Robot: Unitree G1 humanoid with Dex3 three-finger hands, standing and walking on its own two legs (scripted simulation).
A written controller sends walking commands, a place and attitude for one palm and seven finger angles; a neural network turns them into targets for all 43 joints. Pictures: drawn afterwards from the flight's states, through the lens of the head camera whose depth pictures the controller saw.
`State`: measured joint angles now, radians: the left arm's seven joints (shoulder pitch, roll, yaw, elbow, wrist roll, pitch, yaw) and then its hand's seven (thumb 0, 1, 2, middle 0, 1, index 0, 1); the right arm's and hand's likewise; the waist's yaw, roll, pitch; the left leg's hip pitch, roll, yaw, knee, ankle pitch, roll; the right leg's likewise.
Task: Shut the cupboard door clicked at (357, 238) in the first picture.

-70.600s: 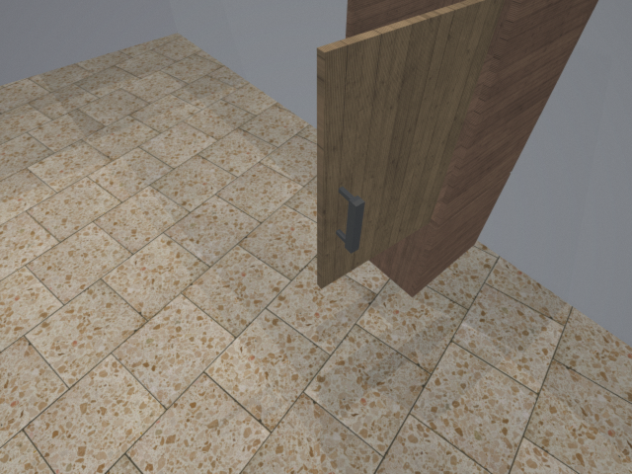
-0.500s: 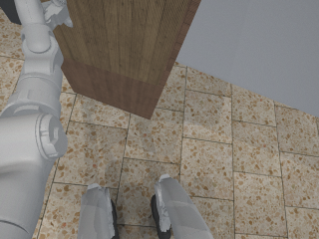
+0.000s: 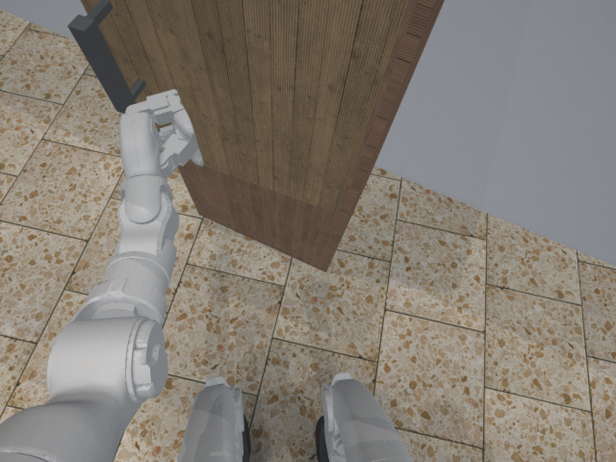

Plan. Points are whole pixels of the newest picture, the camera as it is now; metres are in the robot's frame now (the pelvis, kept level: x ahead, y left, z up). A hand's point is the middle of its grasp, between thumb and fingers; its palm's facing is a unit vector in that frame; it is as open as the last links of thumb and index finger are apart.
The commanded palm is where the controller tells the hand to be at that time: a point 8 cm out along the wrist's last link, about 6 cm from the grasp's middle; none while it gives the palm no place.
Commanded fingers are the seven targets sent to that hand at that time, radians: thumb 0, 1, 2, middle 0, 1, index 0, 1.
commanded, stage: pull the fist back off the door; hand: left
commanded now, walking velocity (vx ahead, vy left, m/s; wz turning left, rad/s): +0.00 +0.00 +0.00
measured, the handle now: (115, 61) +0.65 +0.21 +0.04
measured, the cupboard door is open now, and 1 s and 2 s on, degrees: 4 4 4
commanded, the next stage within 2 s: draw the hand back to the body in 0.14 s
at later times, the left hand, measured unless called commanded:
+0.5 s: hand (163, 166) +0.44 +0.12 +0.08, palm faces +0.10 -0.99 -0.05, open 3.1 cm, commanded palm +0.40 +0.18 +0.10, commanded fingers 0.00 0.90 0.90 -1.30 -1.50 -1.30 -1.50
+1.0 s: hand out of the picture +0.31 +0.20 +0.18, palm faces +0.17 -0.95 -0.27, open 3.2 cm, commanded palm +0.27 +0.24 +0.21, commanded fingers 0.00 0.90 0.90 -0.81 -0.96 -0.81 -0.96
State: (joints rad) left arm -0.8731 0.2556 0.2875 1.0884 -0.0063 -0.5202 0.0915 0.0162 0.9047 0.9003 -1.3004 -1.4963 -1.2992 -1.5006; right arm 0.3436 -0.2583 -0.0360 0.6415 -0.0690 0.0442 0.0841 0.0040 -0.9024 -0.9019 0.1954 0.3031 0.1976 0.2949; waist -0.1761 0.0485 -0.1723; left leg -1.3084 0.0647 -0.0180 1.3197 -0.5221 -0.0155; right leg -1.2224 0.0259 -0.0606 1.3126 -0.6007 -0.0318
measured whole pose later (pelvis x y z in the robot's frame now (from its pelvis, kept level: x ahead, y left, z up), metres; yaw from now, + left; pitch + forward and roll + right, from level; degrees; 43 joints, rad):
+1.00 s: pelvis +0.03 +0.00 +0.12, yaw +1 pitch +3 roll +0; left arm 0.07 0.27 0.06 0.16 -0.06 -0.10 0.08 0.02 0.90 0.90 -1.06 -1.23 -1.06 -1.24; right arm 0.18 -0.24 0.02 0.52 0.06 0.07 -0.10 0.01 -0.90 -0.90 0.19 0.30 0.20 0.29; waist 0.00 0.05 -0.07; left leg -0.39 0.02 0.03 0.64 -0.31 0.00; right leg -0.33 0.00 -0.02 0.65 -0.38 -0.01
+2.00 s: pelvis +0.04 +0.00 +0.13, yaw +2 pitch -3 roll +0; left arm 0.47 0.34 0.36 -0.35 -0.07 -0.08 0.10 0.01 0.89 0.90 -0.21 -0.30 -0.21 -0.30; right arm 0.20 -0.22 0.02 0.62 0.02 -0.08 -0.08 0.01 -0.90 -0.90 0.20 0.30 0.20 0.30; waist 0.05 0.08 -0.02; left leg -0.16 0.02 0.02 0.45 -0.24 -0.01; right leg -0.08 0.01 -0.03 0.43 -0.30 -0.01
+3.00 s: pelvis -0.08 +0.03 +0.12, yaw +4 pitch +0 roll -3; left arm 0.52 0.43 0.43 -0.49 -0.03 -0.25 0.17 0.01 0.89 0.90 -0.21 -0.30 -0.21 -0.30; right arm 0.22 -0.23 0.00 0.61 0.01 -0.08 -0.09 0.01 -0.90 -0.90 0.20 0.30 0.20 0.30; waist -0.02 0.02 0.01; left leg -0.49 0.02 0.00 0.60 -0.17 0.04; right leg -0.39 0.03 -0.01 0.59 -0.25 0.02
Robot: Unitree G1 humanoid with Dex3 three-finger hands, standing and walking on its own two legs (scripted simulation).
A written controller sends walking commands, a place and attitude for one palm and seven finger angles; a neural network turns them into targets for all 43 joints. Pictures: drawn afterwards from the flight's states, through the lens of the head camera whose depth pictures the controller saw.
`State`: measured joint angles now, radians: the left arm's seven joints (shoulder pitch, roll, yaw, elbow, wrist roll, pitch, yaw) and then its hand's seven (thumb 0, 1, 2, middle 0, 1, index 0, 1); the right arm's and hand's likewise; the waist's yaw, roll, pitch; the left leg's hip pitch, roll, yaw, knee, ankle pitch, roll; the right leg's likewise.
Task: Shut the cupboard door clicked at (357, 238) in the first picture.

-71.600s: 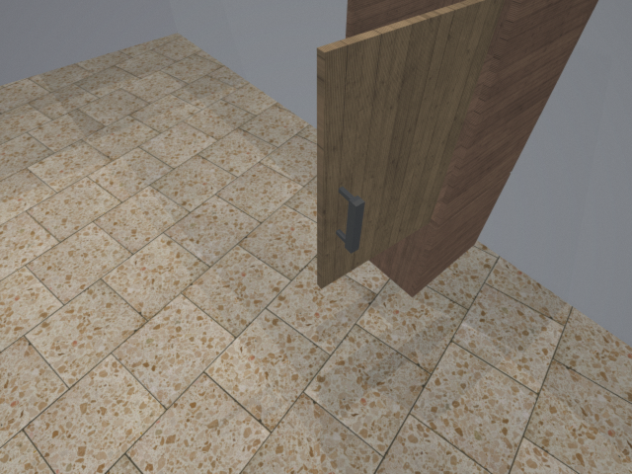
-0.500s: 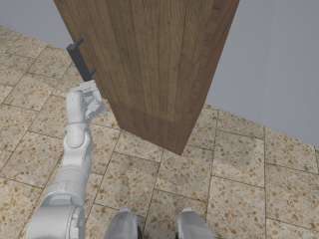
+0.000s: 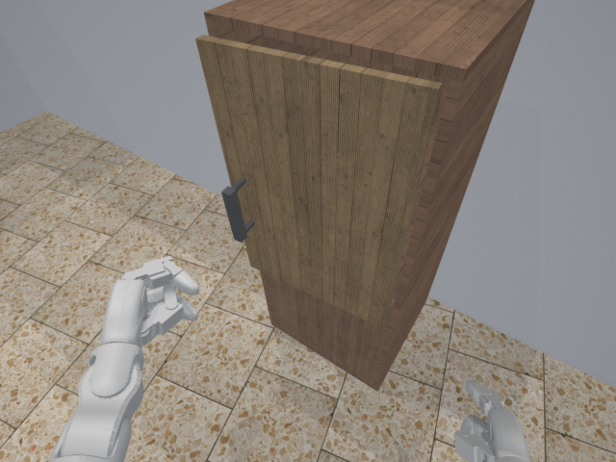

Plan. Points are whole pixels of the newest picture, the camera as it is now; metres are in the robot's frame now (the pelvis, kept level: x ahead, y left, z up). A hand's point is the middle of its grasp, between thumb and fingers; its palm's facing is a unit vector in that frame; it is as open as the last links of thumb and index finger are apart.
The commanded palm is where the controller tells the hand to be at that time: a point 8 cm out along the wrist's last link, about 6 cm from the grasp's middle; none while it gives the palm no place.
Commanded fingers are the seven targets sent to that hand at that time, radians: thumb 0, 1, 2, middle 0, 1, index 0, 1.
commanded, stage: draw the hand back to the body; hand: left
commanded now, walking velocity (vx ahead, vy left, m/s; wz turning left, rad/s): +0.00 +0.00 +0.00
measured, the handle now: (240, 210) +0.62 +0.19 -0.08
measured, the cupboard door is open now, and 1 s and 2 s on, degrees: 4 4 4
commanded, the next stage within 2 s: step back with the hand held close in 0.84 s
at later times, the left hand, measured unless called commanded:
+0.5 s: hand (26, 326) +0.20 +0.27 +0.18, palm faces +0.47 -0.76 -0.45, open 6.4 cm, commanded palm +0.16 +0.30 +0.19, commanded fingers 0.00 0.90 0.90 -0.20 -0.30 -0.20 -0.30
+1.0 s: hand (27, 335) +0.20 +0.27 +0.17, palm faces +0.46 -0.78 -0.42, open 7.4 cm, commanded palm +0.15 +0.30 +0.19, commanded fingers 0.00 0.90 0.90 -0.20 -0.30 -0.20 -0.30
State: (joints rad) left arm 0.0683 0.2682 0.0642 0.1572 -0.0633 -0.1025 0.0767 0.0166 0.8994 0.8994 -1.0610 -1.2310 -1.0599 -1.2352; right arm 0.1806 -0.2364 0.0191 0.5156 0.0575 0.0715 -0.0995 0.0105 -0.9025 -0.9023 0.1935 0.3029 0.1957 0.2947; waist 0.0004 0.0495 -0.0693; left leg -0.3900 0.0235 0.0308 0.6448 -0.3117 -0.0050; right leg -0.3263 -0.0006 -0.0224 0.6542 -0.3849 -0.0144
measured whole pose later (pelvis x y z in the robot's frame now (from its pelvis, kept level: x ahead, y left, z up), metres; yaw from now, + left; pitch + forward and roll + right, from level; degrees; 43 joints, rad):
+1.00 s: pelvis +0.01 +0.00 +0.02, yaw +0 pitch -3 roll +0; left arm 0.47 0.34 0.36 -0.35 -0.07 -0.08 0.10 0.01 0.89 0.90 -0.21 -0.30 -0.21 -0.30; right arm 0.20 -0.22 0.02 0.62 0.02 -0.08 -0.08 0.01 -0.90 -0.90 0.20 0.30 0.20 0.30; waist 0.05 0.08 -0.02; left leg -0.16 0.02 0.02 0.45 -0.24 -0.01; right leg -0.08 0.01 -0.03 0.43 -0.30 -0.01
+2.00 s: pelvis -0.11 +0.03 +0.00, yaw +3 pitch +0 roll -3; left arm 0.52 0.43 0.43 -0.49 -0.03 -0.25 0.17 0.01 0.89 0.90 -0.21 -0.30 -0.21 -0.30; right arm 0.22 -0.23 0.00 0.61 0.01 -0.08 -0.09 0.01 -0.90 -0.90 0.20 0.30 0.20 0.30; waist -0.02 0.02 0.01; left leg -0.49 0.02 0.00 0.60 -0.17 0.04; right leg -0.39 0.03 -0.01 0.59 -0.25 0.02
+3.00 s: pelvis -0.30 +0.10 +0.02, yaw -4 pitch +1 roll -1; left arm 0.64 0.53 0.45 -0.63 -0.08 -0.12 0.14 0.01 0.89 0.90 -0.21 -0.30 -0.21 -0.30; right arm 0.29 -0.15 0.03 0.58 -0.01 -0.06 -0.05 0.01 -0.89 -0.90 0.20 0.30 0.20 0.30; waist -0.02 -0.05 -0.06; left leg -0.42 -0.01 0.16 0.40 -0.24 -0.06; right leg -0.09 0.07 -0.11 0.40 -0.47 -0.10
